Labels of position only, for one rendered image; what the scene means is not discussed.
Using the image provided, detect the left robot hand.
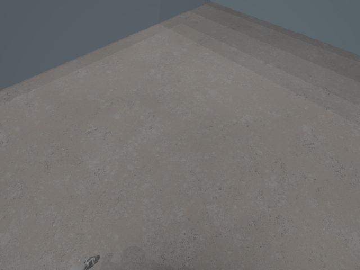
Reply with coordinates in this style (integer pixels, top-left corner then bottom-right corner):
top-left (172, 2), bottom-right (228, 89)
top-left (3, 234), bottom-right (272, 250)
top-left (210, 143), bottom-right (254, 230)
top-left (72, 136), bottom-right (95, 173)
top-left (70, 254), bottom-right (100, 270)

